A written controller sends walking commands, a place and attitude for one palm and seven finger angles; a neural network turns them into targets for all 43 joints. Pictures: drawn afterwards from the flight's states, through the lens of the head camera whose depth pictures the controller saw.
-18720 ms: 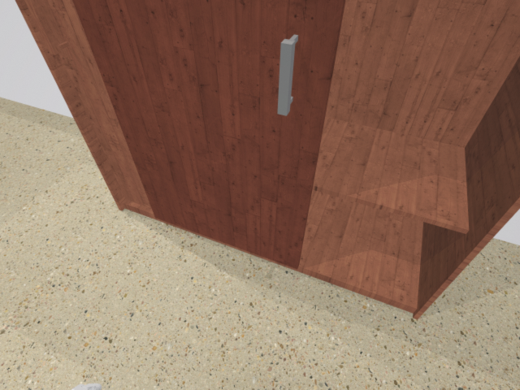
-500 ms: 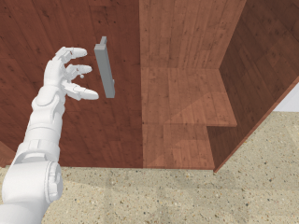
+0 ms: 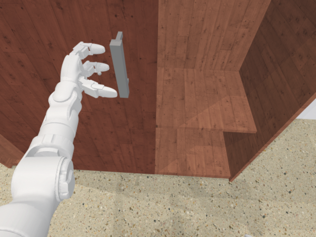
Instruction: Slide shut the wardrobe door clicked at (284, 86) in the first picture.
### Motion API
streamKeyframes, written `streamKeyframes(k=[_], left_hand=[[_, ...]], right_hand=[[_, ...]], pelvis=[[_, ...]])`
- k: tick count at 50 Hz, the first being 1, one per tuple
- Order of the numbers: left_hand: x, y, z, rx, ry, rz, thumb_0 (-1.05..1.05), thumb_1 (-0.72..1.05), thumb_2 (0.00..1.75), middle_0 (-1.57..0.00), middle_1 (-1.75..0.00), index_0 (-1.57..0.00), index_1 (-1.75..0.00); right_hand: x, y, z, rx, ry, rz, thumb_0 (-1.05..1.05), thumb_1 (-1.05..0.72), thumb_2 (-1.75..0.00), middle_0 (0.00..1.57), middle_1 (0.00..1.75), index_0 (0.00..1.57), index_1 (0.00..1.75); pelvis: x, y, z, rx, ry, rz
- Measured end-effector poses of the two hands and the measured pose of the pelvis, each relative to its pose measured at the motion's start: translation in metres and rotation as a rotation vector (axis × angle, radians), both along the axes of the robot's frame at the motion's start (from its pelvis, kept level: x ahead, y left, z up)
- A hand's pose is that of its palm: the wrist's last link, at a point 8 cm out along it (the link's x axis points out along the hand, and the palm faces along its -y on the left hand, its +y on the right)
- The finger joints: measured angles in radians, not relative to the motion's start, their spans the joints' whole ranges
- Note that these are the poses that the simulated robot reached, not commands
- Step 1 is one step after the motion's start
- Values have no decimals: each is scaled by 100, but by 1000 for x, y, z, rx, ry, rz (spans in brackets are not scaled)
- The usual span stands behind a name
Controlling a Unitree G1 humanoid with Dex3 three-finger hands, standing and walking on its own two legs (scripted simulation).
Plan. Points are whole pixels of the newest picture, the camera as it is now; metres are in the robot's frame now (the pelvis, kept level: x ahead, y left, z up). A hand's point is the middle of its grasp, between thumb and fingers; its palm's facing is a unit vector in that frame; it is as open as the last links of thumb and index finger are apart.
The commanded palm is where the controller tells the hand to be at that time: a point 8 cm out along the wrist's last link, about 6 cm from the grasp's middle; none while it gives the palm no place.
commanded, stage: slide the fingers in behind the handle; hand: left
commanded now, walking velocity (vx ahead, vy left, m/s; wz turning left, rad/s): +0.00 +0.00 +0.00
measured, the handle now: (122, 66) +0.51 +0.10 +0.14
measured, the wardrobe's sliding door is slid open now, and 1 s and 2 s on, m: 0.49 0.49 0.49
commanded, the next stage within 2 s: move the hooked fingers beside the handle in 0.48 s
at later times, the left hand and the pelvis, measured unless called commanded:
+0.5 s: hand (112, 77) +0.46 +0.12 +0.15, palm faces -0.05 -1.00 +0.01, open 13.9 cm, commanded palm +0.43 +0.17 +0.15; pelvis +0.01 -0.01 +0.00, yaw -3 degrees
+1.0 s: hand (106, 79) +0.45 +0.13 +0.16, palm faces -0.04 -1.00 -0.01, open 14.0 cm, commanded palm +0.43 +0.18 +0.15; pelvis +0.01 -0.01 +0.00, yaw -2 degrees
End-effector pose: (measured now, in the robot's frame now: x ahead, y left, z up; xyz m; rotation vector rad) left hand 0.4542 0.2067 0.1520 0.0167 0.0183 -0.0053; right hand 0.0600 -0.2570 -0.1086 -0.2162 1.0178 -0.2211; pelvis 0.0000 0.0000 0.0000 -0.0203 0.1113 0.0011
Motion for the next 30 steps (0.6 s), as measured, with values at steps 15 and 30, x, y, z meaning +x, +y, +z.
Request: streamKeyframes(k=[15, 30], left_hand=[[-4, -11, -4, -2, -12, -17, -1, -50, 30, -32, -123, -32, -125], [-14, -33, 0, -17, -24, -31, -1, -50, 30, -31, -120, -30, -121]], right_hand=[[-26, -10, 0, -4, 39, -58, 1, -90, -89, 20, 30, 20, 30], [14, -9, 6, 31, -87, -72, 1, -90, -89, 20, 30, 20, 30]], pelvis=[[1, -3, 1, 3, -8, -20], [11, -9, 4, 8, -40, -53]])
